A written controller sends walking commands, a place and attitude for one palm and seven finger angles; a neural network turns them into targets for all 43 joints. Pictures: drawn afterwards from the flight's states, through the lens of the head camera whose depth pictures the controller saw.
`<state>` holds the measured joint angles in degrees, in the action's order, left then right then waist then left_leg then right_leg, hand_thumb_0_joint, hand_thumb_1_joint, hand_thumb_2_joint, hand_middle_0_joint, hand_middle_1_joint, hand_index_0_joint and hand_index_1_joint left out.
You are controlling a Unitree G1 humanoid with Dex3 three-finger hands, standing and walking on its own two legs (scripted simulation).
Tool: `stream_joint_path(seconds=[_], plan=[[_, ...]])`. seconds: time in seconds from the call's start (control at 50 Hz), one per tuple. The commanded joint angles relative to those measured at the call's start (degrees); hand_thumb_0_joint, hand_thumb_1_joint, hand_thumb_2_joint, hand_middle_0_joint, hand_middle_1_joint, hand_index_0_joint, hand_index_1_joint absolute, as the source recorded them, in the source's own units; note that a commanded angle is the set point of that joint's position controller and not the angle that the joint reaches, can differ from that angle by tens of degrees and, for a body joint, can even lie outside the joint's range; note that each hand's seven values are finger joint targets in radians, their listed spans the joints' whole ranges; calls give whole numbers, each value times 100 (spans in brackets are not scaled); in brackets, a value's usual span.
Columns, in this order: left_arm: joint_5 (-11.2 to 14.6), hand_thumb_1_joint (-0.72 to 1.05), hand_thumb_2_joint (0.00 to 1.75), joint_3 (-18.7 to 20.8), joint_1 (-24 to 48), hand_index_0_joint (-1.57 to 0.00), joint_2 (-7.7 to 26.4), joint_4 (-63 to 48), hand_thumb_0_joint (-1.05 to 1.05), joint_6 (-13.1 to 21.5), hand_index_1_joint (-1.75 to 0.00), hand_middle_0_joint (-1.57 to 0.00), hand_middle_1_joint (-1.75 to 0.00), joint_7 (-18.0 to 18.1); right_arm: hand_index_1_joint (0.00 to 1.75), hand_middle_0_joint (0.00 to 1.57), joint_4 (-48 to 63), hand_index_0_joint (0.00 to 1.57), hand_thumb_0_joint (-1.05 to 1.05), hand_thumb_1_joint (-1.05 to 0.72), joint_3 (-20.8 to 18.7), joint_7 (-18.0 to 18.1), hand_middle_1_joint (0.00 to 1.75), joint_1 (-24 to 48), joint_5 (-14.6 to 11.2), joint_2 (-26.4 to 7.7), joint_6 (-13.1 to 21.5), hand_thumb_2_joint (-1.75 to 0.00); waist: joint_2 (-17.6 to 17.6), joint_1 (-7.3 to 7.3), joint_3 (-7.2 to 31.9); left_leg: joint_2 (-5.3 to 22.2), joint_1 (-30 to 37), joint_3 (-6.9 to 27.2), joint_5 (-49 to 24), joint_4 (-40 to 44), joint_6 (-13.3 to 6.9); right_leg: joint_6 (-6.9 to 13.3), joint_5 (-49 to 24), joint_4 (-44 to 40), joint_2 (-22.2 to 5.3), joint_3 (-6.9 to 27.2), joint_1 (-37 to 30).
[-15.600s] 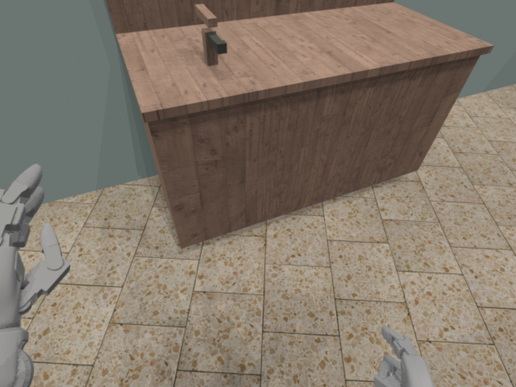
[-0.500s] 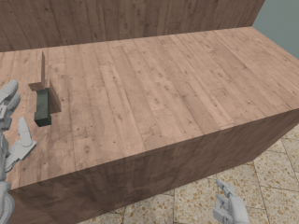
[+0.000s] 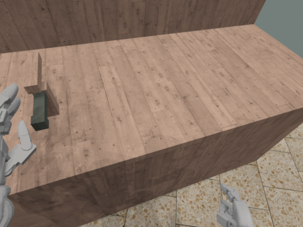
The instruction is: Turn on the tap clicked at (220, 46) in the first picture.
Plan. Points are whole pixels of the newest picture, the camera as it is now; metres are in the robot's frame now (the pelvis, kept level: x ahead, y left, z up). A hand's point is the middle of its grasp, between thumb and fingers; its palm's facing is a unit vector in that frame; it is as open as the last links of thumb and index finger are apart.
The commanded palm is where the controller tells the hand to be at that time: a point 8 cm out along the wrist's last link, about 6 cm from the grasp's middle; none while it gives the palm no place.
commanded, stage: turn the palm inward beside the body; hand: left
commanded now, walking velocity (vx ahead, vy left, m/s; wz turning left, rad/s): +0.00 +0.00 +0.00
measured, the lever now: (40, 122) +0.31 +0.30 +0.11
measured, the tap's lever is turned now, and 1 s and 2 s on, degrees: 0 0 0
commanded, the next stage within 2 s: none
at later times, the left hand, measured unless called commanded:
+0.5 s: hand (29, 161) +0.19 +0.24 +0.17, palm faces +0.59 -0.76 -0.27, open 7.4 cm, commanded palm +0.14 +0.26 +0.17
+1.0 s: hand (52, 160) +0.20 +0.20 +0.16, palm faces +0.52 -0.82 -0.23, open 7.4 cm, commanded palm +0.14 +0.24 +0.17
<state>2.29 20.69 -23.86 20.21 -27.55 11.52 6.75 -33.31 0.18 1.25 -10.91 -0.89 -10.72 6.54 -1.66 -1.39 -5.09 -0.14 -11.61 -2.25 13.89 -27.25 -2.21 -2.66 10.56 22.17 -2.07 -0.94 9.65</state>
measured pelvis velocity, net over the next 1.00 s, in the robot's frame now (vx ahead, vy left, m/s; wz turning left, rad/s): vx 0.02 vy -0.06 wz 0.05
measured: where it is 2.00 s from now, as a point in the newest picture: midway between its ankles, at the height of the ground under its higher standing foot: outside the picture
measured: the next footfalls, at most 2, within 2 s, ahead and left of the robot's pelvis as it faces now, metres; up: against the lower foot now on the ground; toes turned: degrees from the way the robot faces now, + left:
none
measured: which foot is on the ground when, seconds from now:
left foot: down 0.00-1.00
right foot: down 0.00-1.00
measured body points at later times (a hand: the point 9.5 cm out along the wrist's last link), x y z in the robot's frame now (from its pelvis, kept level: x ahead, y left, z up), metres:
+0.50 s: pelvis -0.02 -0.06 -0.02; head -0.04 -0.07 +0.43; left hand +0.15 +0.27 +0.18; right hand +0.21 -0.26 -0.09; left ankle +0.01 +0.09 -0.74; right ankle +0.01 -0.15 -0.74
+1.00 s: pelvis +0.02 -0.06 -0.02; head +0.00 -0.08 +0.43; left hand +0.16 +0.24 +0.17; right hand +0.23 -0.28 -0.09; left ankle +0.01 +0.09 -0.74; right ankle +0.01 -0.15 -0.74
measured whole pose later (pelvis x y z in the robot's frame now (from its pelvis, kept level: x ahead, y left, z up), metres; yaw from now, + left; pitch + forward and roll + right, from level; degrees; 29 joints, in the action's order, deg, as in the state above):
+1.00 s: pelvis +0.02 -0.06 -0.02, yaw +3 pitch -1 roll +0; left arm 10.4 19.4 -24.7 16.1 -27.6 -1.0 6.1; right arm -38.2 0.1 5.5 -11.2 -1.0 -14.7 11.2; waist 2.7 -5.1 2.8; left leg 1.6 -15.6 1.8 18.8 -35.1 2.2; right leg 2.0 20.2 36.0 -0.8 -5.8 15.1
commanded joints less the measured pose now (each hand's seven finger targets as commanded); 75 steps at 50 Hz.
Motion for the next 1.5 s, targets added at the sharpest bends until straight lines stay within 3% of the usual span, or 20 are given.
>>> stream_joint_path(seconds=[0.0,0.02,0.04,0.06,0.08,0.12,0.18,0.2,0.22,0.28,0.32,0.36,0.46,0.52,0.58,0.7,0.76,0.92,1.18,1.48], plan=[[-781,90,90,1800,3809,-20,2803,145,0,96,-30,-20,-30,-42,30,20,778,20,0,-90,-248,352,30,231,619,-814,314,-90,1521,-505,2238,229,473,529,-2052,315,537,600,-233,819,67,-221,-451],[94,90,90,572,2634,-20,1417,812,0,-479,-30,-20,-30,-244,30,20,836,20,0,-90,-132,-36,30,135,353,-930,388,-90,1214,-146,1788,204,684,597,-3664,228,834,621,-667,555,389,-535,234],[444,90,90,416,2400,-20,680,-284,0,-702,-30,-20,-30,-533,30,20,692,20,0,-90,-235,-120,30,172,315,-1040,485,-90,978,-226,2490,319,1619,448,-4296,54,823,495,-1086,555,425,-459,167],[663,90,90,417,1629,-20,823,-107,0,-1066,-30,-20,-30,-710,30,20,560,20,0,-90,-305,-122,30,222,219,-1173,502,-90,926,-387,2387,352,1630,400,-4270,84,729,456,-1028,540,370,-438,135],[754,90,90,-275,800,-20,-65,113,0,-1439,-30,-20,-30,-837,30,20,637,20,0,-90,-139,-227,30,624,49,-1031,497,-90,802,-374,1891,367,1416,367,-4002,177,714,419,-774,565,405,-485,305],[352,90,90,-492,741,-20,191,-618,0,-1637,-30,-20,-30,-818,30,20,744,20,0,-90,-100,-324,30,978,12,-1115,448,-90,547,-364,1068,365,523,337,-2648,213,438,403,-831,497,295,-650,470],[49,90,90,730,543,-20,1433,-1240,0,-1359,-30,-20,-30,-323,30,20,889,20,0,-90,-76,-226,30,1290,25,-1125,256,-90,183,-351,1142,218,-79,264,-758,346,254,402,-114,619,352,-625,395],[-1,90,90,754,1072,-20,1446,-1733,0,-1049,-30,-20,-30,-155,30,20,1024,20,0,-90,-63,-165,30,1262,164,-967,293,-90,232,-348,1488,124,-107,292,-755,286,270,435,19,648,328,-598,344],[125,90,90,857,656,-20,1222,-1297,0,-830,-30,-20,-30,13,30,20,900,20,0,-90,-45,-93,30,1237,163,-840,298,-90,89,-362,1286,151,-192,267,-454,234,280,404,290,705,395,-623,509],[259,90,90,1157,1581,-20,1584,-1538,0,-203,-30,-20,-30,451,30,20,685,20,0,-90,-23,67,30,1206,120,-801,321,-90,890,-310,1270,49,-307,178,591,115,255,355,1018,649,346,-398,806],[240,90,90,707,1657,-20,1089,-694,0,-166,-30,-20,-30,539,30,20,505,20,0,-90,-11,127,30,1072,136,-722,373,-90,787,-174,909,9,-484,221,1073,10,216,339,1309,484,274,-331,981],[239,90,90,505,2053,-20,1156,-332,0,-308,-30,-20,-30,361,30,20,392,20,0,-90,-17,211,30,1152,137,-841,354,-90,762,-89,809,-68,-538,180,1278,-148,167,293,1612,296,144,-169,1039],[367,90,90,17,2592,-20,1248,55,0,-1038,-30,-20,-30,-236,30,20,347,20,0,-90,30,484,30,1426,45,-889,356,-90,361,-124,690,-46,-526,213,950,-468,137,267,2502,-263,-188,507,935],[417,90,90,153,2417,-20,1246,-237,0,-1103,-30,-20,-30,-229,30,20,366,20,0,-90,-17,516,30,1464,2,-806,429,-90,269,-254,839,40,-510,274,728,-579,191,265,2584,-295,-309,690,784],[568,90,90,883,1667,-20,1608,-371,0,-976,-30,-20,-30,-41,30,20,352,20,0,-90,-59,486,30,1445,6,-809,464,-90,63,-453,970,132,-646,375,531,-610,234,186,2147,-216,-422,811,506],[787,90,90,866,452,-20,1000,-795,0,-918,-30,-20,-30,71,30,20,471,20,0,-90,-119,410,30,946,-2,-855,500,-90,109,-431,1472,86,-336,165,-1071,-518,99,172,-1212,655,-118,-46,116],[865,90,90,782,325,-20,867,-914,0,-967,-30,-20,-30,-46,30,20,509,20,0,-90,-154,420,30,757,-5,-908,576,-90,124,-376,1522,56,-216,110,-1457,-574,75,147,-1897,797,-73,-170,130],[760,90,90,404,589,-20,668,-1409,0,-792,-30,-20,-30,-16,30,20,501,20,0,-90,-135,467,30,712,-4,-879,870,-90,409,-345,1518,15,-48,184,-1404,-557,69,275,-1167,816,12,-294,380],[823,90,90,202,623,-20,453,-1559,0,-1584,-30,-20,-30,280,30,20,550,20,0,-90,81,517,30,1197,-69,-790,765,-90,475,-421,1036,35,-123,319,-637,-216,117,345,51,505,81,-368,495],[841,90,90,-101,630,-20,212,-1960,0,-1992,-30,-20,-30,528,30,20,541,20,0,-90,176,539,30,1442,-74,-755,741,-90,457,-440,914,18,-104,424,-60,-19,156,368,619,357,91,-401,461]])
